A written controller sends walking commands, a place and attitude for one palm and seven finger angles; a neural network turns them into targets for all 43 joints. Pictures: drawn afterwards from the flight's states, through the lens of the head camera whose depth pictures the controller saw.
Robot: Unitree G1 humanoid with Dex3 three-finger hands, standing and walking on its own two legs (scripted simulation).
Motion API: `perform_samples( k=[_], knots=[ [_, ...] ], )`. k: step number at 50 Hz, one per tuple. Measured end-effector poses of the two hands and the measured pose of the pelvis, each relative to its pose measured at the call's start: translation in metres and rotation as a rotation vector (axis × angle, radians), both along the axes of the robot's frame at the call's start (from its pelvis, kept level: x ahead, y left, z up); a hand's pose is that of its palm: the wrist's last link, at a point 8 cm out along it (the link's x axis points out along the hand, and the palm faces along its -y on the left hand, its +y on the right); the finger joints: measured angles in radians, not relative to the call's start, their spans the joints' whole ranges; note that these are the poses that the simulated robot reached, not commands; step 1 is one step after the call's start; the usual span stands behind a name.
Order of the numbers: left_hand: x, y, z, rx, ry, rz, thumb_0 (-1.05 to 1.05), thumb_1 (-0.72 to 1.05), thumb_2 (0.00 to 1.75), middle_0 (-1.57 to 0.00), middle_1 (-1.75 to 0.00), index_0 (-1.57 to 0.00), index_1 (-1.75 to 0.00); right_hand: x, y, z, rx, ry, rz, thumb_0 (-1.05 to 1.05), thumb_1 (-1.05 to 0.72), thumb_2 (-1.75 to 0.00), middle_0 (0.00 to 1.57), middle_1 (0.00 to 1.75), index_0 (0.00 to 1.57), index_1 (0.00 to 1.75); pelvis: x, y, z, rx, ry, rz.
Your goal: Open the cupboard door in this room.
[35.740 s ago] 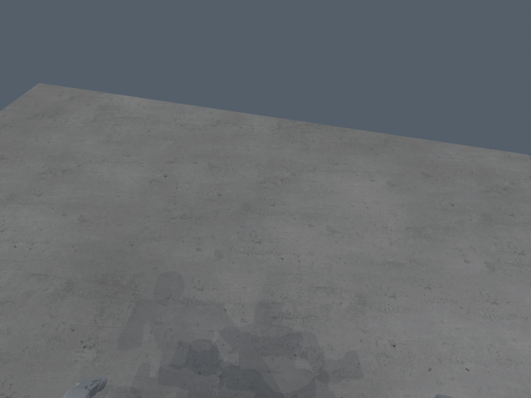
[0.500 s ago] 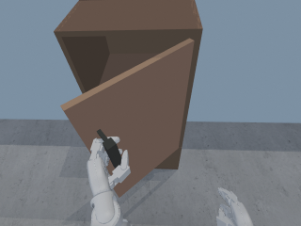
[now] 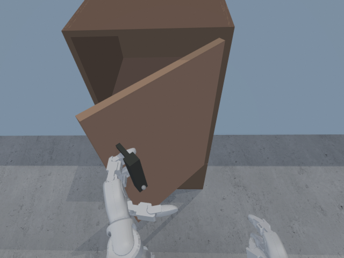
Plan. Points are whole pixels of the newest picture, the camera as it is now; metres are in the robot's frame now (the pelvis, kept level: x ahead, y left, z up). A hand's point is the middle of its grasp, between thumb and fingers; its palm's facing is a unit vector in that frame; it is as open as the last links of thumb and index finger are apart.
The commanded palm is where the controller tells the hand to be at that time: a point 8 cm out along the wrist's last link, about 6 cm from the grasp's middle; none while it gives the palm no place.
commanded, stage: open thumb and fingers to let go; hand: left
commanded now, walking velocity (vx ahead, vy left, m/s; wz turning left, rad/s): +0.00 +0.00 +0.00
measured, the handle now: (131, 167) +0.31 +0.11 +0.05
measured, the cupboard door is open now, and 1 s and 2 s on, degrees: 43 45 45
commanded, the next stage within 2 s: slide the hand sideways off the handle in 0.12 s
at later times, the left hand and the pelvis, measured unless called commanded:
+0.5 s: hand (142, 207) +0.22 +0.07 +0.06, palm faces -0.10 -0.99 +0.06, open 16.2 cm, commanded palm +0.20 +0.12 +0.05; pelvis -0.02 +0.03 -0.01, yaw -1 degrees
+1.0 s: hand (122, 223) +0.19 +0.11 +0.06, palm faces -0.04 -1.00 +0.03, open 16.2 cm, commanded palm +0.16 +0.16 +0.05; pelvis -0.01 +0.04 -0.02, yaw -2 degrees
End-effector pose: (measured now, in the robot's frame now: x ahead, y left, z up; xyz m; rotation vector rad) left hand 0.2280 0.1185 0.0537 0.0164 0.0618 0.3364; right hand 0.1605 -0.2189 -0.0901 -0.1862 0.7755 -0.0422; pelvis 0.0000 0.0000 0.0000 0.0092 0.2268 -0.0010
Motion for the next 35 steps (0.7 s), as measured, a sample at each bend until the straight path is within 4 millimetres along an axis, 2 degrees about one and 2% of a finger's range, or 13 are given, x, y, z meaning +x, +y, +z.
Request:
perform_samples(
  k=[8,13,17,19,22,29,35],
  knots=[
    [0.004,-0.001,-0.001,0.008,-0.006,-0.039,-0.01,-0.49,0.31,-0.23,-0.6,-0.26,-0.6,0.005,0.016,0.005,0.009,-0.034,0.014,0.01,-0.91,-0.9,0.2,0.3,0.2,0.3,-0.005,0.01,-0.002,-0.015,-0.008,-0.003],
    [0.004,0.002,0.0,0.004,-0.001,-0.055,-0.01,-0.49,0.3,-0.29,-0.5,-0.29,-0.55,0.007,0.026,0.007,0.019,-0.041,0.032,0.01,-0.91,-0.9,0.2,0.3,0.2,0.3,-0.008,0.014,-0.002,-0.019,-0.013,-0.001],
    [-0.005,0.008,-0.001,0.006,-0.023,-0.281,-0.01,-0.49,0.3,-0.23,-0.42,-0.21,-0.47,0.001,0.028,0.008,0.02,-0.043,0.037,0.01,-0.91,-0.9,0.2,0.3,0.2,0.3,-0.012,0.019,-0.003,-0.02,-0.012,0.005],
    [-0.011,0.009,0.0,-0.01,-0.035,-0.391,-0.01,-0.49,0.3,-0.2,-0.39,-0.18,-0.43,-0.003,0.027,0.008,0.019,-0.049,0.022,0.01,-0.91,-0.9,0.2,0.3,0.2,0.3,-0.013,0.022,-0.004,-0.024,-0.015,0.003],
    [-0.018,0.008,0.002,-0.056,-0.05,-0.454,-0.01,-0.5,0.3,-0.16,-0.35,-0.16,-0.38,-0.01,0.027,0.008,0.014,-0.057,-0.004,0.01,-0.91,-0.9,0.2,0.3,0.2,0.3,-0.015,0.028,-0.006,-0.028,-0.018,-0.006],
    [-0.025,0.008,0.002,-0.07,-0.065,-0.401,-0.01,-0.5,0.3,-0.14,-0.32,-0.15,-0.32,-0.022,0.03,0.006,0.004,-0.04,-0.027,0.01,-0.91,-0.9,0.2,0.3,0.2,0.3,-0.017,0.036,-0.01,-0.027,-0.008,-0.023],
    [-0.031,0.017,0.002,-0.051,-0.058,-0.399,-0.01,-0.5,0.3,-0.15,-0.31,-0.15,-0.3,-0.023,0.038,0.006,0.011,-0.031,-0.028,0.01,-0.91,-0.9,0.2,0.3,0.2,0.3,-0.017,0.039,-0.011,-0.029,-0.008,-0.028]
  ],
)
